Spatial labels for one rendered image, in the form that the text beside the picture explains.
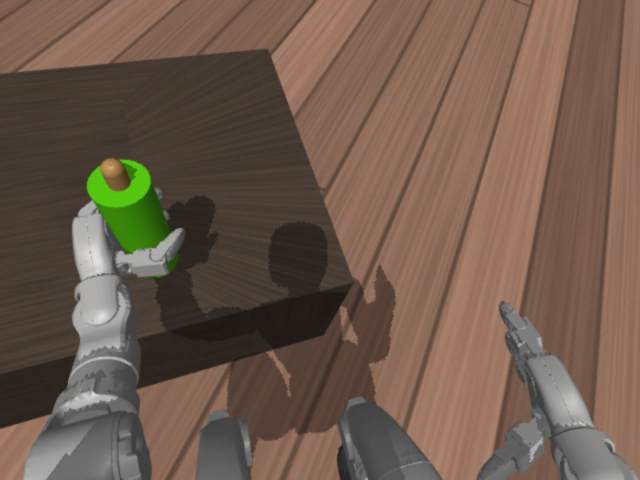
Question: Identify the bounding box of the bottle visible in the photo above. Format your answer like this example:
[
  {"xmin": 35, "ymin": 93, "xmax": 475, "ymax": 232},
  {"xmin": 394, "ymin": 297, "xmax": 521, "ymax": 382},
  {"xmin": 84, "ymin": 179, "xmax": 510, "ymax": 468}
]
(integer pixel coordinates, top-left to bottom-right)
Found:
[{"xmin": 87, "ymin": 158, "xmax": 178, "ymax": 278}]

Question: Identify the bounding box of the right robot hand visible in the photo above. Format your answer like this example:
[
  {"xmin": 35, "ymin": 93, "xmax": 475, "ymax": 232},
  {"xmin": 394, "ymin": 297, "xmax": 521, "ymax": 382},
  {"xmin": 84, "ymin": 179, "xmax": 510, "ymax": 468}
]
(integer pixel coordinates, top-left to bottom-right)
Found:
[{"xmin": 477, "ymin": 301, "xmax": 595, "ymax": 480}]

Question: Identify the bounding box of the left robot hand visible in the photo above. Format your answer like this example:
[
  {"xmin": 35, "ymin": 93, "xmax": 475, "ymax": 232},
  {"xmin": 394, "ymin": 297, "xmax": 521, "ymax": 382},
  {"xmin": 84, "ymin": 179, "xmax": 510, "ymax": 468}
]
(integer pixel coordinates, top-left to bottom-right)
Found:
[{"xmin": 72, "ymin": 187, "xmax": 185, "ymax": 282}]

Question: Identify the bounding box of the left robot arm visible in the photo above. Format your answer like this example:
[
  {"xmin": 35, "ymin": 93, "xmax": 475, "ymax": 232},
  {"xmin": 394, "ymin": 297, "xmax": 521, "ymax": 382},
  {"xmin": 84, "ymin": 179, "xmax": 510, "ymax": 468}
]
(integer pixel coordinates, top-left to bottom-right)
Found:
[{"xmin": 22, "ymin": 274, "xmax": 152, "ymax": 480}]

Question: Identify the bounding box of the right robot arm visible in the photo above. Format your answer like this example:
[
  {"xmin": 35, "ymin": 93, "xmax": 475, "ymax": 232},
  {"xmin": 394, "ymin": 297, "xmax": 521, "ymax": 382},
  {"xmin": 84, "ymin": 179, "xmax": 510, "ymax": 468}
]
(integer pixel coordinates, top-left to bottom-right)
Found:
[{"xmin": 551, "ymin": 427, "xmax": 638, "ymax": 480}]

